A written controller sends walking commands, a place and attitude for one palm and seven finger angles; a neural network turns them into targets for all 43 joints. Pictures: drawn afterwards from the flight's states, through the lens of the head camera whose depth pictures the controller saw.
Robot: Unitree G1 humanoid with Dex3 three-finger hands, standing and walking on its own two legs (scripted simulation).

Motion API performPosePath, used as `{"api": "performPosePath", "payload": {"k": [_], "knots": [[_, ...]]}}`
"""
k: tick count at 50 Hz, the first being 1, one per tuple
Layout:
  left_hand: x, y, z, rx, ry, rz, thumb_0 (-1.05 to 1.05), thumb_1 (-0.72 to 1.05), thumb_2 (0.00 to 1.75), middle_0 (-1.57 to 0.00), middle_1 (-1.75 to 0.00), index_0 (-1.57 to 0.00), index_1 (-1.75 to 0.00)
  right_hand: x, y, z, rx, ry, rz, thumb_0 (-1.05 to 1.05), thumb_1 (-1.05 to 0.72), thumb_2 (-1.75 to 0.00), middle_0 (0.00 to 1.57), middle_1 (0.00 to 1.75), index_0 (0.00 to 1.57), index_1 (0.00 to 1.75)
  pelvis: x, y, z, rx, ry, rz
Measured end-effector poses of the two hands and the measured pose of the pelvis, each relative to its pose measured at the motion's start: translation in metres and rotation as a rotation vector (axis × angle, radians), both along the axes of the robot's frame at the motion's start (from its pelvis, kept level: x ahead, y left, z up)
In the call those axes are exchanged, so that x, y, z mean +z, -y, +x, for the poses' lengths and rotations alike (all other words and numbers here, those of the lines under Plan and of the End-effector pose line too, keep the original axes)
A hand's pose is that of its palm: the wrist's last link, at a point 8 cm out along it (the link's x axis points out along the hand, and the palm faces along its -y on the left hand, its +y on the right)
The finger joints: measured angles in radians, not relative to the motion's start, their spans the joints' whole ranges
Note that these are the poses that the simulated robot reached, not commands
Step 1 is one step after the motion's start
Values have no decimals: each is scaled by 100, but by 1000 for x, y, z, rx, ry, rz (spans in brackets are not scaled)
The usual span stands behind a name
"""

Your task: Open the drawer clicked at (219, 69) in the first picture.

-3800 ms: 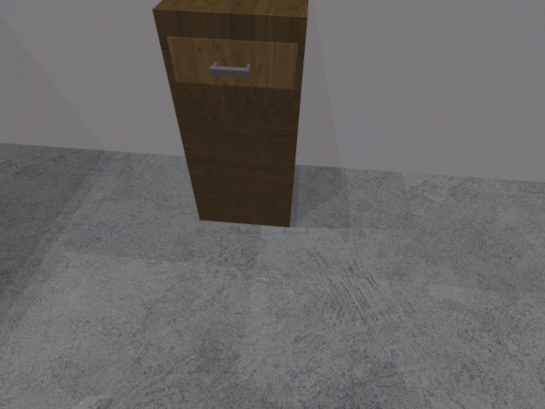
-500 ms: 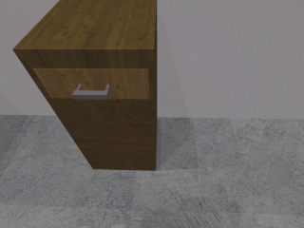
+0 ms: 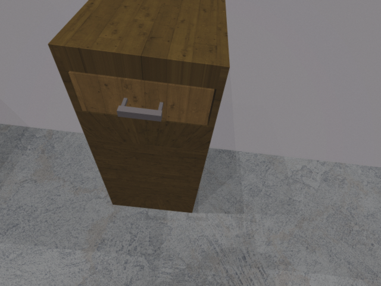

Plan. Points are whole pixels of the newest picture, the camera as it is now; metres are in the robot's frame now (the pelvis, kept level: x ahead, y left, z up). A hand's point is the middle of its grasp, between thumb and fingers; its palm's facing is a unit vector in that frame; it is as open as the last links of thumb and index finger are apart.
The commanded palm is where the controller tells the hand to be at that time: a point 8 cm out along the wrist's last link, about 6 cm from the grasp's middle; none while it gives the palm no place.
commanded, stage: come to a stop and stand still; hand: left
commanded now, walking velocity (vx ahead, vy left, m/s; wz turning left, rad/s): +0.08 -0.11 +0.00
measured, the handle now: (141, 108) +0.55 +0.19 +0.01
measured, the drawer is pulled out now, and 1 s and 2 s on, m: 0.00 0.00 0.00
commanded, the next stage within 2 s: look again from close up in 1.28 s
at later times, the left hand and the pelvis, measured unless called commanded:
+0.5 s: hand out of the picture -0.03 +0.09 -0.18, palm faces +0.02 -0.98 -0.19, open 7.3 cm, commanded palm none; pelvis -0.03 -0.08 -0.01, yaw +0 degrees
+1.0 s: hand out of the picture -0.02 +0.07 -0.18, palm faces +0.06 -0.98 -0.17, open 7.3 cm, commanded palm none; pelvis +0.02 -0.08 -0.01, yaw +0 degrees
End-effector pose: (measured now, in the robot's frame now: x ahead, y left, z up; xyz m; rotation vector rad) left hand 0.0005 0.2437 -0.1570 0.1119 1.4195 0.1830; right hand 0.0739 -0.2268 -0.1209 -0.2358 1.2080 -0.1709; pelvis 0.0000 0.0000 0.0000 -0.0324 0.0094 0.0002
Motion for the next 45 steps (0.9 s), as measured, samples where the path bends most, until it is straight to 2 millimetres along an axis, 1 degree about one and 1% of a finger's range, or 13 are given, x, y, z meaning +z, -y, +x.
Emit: {"api": "performPosePath", "payload": {"k": [4, 8, 13, 16, 20, 24, 29, 33, 36, 39, 45], "knots": [[5, 1, -15, -22, -47, 2, 0, 91, 90, -20, -29, -20, -30, 1, 6, -23, -44, -12, 3, -1, -93, -90, 20, 30, 20, 30, 3, 3, -5, -12, -4, 1], [8, 12, -15, -49, -42, 7, 0, 91, 90, -19, -29, -20, -30, -5, 19, -57, -84, -63, 15, -1, -92, -90, 20, 30, 20, 30, 4, 12, -13, -14, 0, 6], [11, 39, -8, -71, 27, 24, 0, 91, 90, -19, -29, -20, -30, -21, 39, -107, -126, -158, 56, 0, -91, -90, 20, 30, 20, 30, -1, 34, -25, -10, 9, 39], [15, 60, -10, -72, 58, 37, 0, 91, 90, -19, -29, -20, -30, -33, 50, -133, -144, -211, 89, 0, -91, -90, 20, 30, 20, 30, -4, 47, -31, 0, 29, 45], [19, 82, -19, -60, 67, 40, 1, 93, 90, -20, -30, -20, -30, -38, 55, -153, -137, -262, 124, 0, -91, -90, 20, 30, 20, 30, -2, 62, -29, 2, 38, 39], [11, 100, -29, -50, 44, 16, 1, 93, 90, -20, -30, -20, -30, -40, 56, -164, -137, -286, 137, 0, -91, -90, 20, 30, 20, 30, -5, 73, -29, 3, 49, 26], [4, 123, -42, -29, -5, -30, 1, 92, 90, -20, -30, -20, -30, -37, 55, -166, -136, -321, 146, 0, -91, -90, 20, 30, 20, 30, -6, 83, -25, 7, 47, 26], [2, 137, -50, -10, -45, -59, 0, 92, 90, -20, -30, -20, -30, -35, 55, -158, -128, -333, 142, 0, -91, -90, 20, 30, 20, 30, -6, 86, -19, 8, 36, 26], [2, 142, -53, 4, -70, -70, 0, 91, 90, -20, -30, -20, -30, -34, 56, -145, -119, -328, 137, 0, -91, -90, 20, 30, 20, 30, -6, 86, -14, 9, 28, 28], [3, 143, -53, 14, -89, -71, 0, 91, 90, -20, -30, -20, -30, -34, 57, -128, -108, -310, 130, 0, -91, -90, 20, 30, 20, 30, -5, 85, -7, 9, 21, 32], [5, 135, -43, 23, -97, -51, 0, 91, 90, -20, -30, -20, -30, -36, 60, -89, -81, -258, 109, 1, -92, -90, 20, 30, 20, 30, -5, 82, 7, 5, 14, 39]]}}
